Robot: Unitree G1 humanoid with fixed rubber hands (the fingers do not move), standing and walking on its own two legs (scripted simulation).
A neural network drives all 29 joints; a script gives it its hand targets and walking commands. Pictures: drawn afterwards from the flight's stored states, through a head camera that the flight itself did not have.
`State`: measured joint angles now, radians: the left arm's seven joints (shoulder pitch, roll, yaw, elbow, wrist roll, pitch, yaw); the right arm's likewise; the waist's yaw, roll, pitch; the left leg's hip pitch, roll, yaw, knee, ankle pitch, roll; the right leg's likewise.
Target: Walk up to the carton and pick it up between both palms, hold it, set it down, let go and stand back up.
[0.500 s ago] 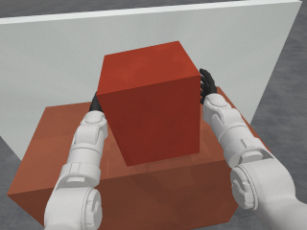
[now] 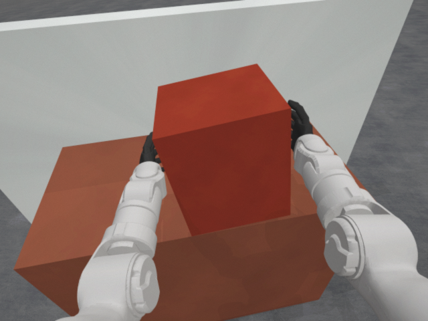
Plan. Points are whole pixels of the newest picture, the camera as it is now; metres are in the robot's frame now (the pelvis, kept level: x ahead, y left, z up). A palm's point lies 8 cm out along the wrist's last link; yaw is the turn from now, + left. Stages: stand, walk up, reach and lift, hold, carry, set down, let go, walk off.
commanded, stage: set down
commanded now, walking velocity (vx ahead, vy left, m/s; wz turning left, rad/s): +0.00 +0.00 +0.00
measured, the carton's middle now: (224, 150) +0.44 +0.00 +0.13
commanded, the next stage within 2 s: none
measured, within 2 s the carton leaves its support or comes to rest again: neither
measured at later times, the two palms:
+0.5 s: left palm (154, 174) +0.42 +0.15 +0.09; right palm (293, 153) +0.44 -0.15 +0.11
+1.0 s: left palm (160, 180) +0.43 +0.14 +0.06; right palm (293, 162) +0.45 -0.16 +0.08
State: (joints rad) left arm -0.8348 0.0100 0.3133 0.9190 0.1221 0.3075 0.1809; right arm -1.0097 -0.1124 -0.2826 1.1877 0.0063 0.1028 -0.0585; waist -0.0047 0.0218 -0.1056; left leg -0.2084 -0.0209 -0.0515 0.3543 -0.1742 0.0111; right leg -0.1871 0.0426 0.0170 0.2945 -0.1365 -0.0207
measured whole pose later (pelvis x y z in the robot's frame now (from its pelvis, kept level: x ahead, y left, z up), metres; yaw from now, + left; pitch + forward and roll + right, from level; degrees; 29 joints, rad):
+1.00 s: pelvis +0.02 -0.01 +0.00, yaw -1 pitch +13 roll +0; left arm -0.84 -0.02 0.38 1.06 0.22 0.09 0.18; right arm -0.90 -0.05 -0.53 1.18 -0.27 -0.11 -0.01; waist 0.04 0.01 -0.16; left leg -0.40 0.00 0.00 0.36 -0.18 0.00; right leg -0.40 0.04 -0.01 0.34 -0.16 -0.03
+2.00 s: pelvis +0.01 -0.01 -0.01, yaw -2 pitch +17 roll +0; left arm -0.93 0.04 0.35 1.18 0.14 0.01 0.18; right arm -0.96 -0.09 -0.49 1.23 -0.21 -0.09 0.00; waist 0.05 0.01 -0.18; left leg -0.53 0.01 0.05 0.40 -0.17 0.00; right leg -0.54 0.04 -0.02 0.39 -0.15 -0.04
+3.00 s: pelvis +0.00 -0.04 -0.01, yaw +0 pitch +12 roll +0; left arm -0.91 0.30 0.10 0.95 -0.23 0.24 0.08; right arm -0.91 -0.22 -0.01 0.88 0.32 0.20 -0.18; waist 0.01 0.01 -0.13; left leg -0.44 0.03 0.01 0.38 -0.15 -0.03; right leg -0.44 0.06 -0.06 0.38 -0.15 -0.08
